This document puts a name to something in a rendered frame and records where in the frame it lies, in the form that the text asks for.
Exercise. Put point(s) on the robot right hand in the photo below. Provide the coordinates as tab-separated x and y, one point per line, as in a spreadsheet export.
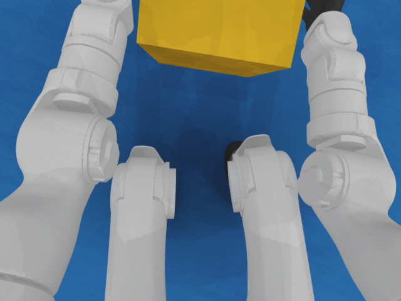
319	6

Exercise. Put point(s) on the left robot thigh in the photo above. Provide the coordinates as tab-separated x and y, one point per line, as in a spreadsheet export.
136	254

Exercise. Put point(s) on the robot right forearm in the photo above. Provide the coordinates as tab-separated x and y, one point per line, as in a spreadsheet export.
336	88

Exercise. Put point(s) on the right robot upper arm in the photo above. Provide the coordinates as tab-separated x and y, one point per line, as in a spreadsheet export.
351	194

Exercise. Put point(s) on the left robot upper arm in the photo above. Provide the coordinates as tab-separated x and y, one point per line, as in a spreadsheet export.
62	155

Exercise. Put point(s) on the carton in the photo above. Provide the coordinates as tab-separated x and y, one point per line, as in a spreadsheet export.
235	37

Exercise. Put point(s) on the right robot thigh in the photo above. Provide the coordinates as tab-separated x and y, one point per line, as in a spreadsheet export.
277	260

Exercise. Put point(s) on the robot thigh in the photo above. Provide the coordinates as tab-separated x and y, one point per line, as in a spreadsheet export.
136	254
277	260

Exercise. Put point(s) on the robot left forearm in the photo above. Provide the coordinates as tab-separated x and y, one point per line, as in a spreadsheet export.
85	79

